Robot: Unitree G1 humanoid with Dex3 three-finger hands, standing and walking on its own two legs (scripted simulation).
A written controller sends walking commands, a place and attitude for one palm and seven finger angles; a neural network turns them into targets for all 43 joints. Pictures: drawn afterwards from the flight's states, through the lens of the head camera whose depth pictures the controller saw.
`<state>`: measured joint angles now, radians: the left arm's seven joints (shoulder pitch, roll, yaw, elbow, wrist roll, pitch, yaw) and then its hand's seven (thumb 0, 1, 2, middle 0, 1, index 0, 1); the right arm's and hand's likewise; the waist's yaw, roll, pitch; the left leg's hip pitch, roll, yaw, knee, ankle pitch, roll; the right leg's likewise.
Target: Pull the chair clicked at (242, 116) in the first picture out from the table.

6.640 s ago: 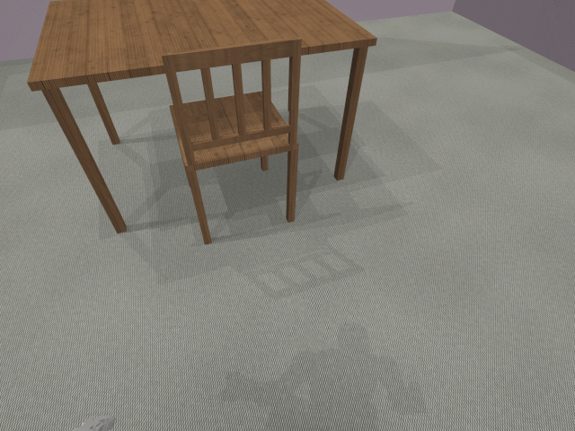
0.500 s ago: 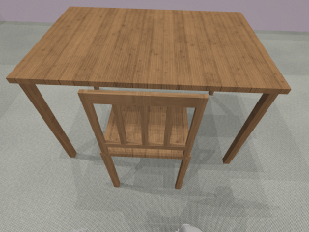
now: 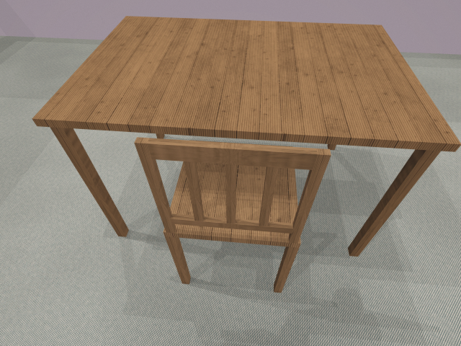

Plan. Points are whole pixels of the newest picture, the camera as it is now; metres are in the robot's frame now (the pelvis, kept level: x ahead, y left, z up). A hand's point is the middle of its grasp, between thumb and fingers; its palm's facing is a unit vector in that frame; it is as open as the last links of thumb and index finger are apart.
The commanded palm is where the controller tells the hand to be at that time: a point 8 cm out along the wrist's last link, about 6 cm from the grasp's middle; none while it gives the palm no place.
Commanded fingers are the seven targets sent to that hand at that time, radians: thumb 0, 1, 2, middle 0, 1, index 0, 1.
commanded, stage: come to a stop and stand still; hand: left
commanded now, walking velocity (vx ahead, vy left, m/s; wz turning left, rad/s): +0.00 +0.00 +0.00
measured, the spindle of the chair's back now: (231, 195) +0.49 +0.04 -0.10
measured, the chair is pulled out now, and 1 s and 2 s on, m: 0.00 0.00 0.00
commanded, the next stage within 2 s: look again from close up in 1.74 s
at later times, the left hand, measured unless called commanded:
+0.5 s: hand out of the picture -0.04 +0.23 -0.16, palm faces +0.01 -0.98 -0.18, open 7.4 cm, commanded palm none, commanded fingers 0.00 0.90 0.90 -0.20 -0.30 -0.20 -0.30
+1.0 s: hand out of the picture -0.01 +0.23 -0.17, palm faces +0.02 -0.98 -0.18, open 7.3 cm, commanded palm none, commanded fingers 0.00 0.90 0.90 -0.20 -0.30 -0.20 -0.30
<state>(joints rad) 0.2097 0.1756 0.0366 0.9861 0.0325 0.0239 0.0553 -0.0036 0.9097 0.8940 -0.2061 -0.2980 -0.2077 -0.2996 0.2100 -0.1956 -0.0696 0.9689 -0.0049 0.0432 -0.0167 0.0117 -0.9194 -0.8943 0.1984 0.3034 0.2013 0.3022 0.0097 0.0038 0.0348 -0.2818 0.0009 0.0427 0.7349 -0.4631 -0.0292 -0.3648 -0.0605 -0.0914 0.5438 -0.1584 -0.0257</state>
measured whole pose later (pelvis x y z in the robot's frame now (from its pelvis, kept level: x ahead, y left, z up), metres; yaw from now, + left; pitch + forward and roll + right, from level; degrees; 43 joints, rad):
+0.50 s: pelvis -0.04 +0.07 +0.01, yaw -1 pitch -1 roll +0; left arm 0.34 0.13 0.00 1.03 0.02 0.01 0.02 0.00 0.91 0.89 -0.20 -0.30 -0.20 -0.30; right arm 0.30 -0.18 0.00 1.01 -0.01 0.01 -0.02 0.01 -0.92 -0.89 0.20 0.30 0.20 0.30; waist -0.01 0.01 0.01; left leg -0.21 -0.08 0.11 0.43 -0.21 0.11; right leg -0.25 -0.01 0.01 0.48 -0.21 0.00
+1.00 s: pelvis -0.01 +0.07 +0.01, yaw -1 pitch -1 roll +0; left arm 0.30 0.13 -0.01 1.11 0.01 -0.01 0.04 0.01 0.92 0.89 -0.20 -0.30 -0.20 -0.30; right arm 0.29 -0.15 0.02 1.11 -0.01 -0.02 -0.04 0.02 -0.91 -0.89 0.20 0.30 0.20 0.30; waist 0.00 0.01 0.02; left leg -0.15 -0.10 0.10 0.37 -0.22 0.11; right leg -0.19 -0.02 0.01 0.44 -0.24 0.02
